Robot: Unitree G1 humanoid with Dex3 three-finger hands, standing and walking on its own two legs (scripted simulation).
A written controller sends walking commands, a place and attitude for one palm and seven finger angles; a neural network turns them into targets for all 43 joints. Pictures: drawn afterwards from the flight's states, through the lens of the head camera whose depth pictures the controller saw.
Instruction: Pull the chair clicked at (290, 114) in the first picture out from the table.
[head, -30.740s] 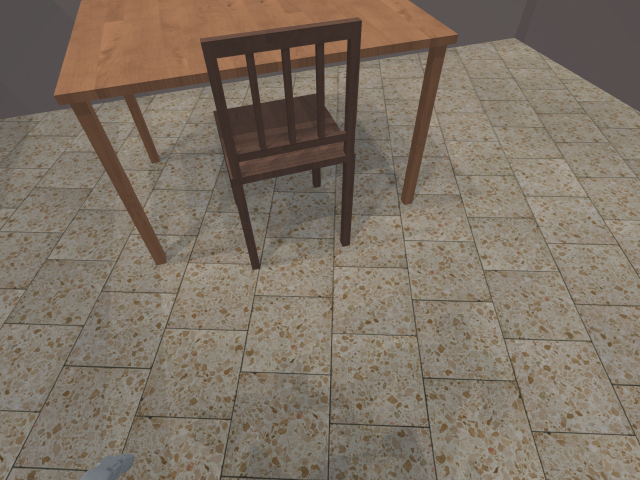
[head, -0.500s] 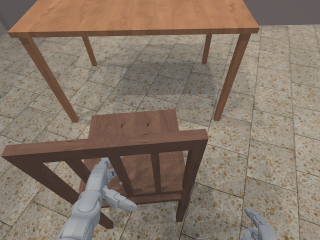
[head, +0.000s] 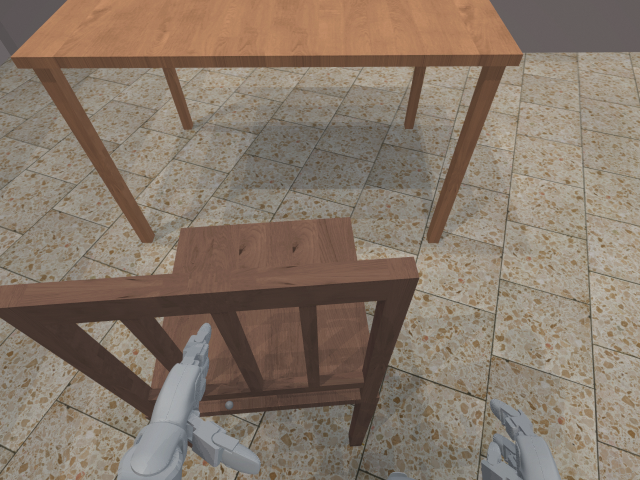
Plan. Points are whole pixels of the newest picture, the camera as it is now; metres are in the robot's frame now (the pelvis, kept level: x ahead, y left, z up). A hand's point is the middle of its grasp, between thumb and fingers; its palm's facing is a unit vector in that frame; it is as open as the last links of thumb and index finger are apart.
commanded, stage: draw the fingers out of the gap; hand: left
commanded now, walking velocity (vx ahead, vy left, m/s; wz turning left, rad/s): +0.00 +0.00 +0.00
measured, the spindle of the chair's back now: (242, 353) +0.29 +0.11 -0.03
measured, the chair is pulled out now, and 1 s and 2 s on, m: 0.57 0.57 0.57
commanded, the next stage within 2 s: draw the hand back to the body in 0.52 s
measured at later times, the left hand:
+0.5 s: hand (216, 472) +0.15 +0.12 -0.03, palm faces -0.08 -0.99 -0.15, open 17.5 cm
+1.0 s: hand (174, 461) +0.15 +0.14 +0.05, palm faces -0.02 -1.00 -0.08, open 17.5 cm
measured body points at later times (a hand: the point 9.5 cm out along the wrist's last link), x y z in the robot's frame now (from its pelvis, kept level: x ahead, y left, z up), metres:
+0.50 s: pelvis -0.01 +0.01 -0.01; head +0.03 +0.00 +0.43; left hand +0.15 +0.17 -0.01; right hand +0.18 -0.23 -0.08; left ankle -0.06 +0.14 -0.70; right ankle +0.01 -0.14 -0.70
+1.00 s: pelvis -0.02 +0.01 -0.04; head +0.03 +0.00 +0.41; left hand +0.15 +0.20 +0.06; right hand +0.18 -0.22 -0.11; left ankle -0.06 +0.14 -0.70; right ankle +0.01 -0.14 -0.70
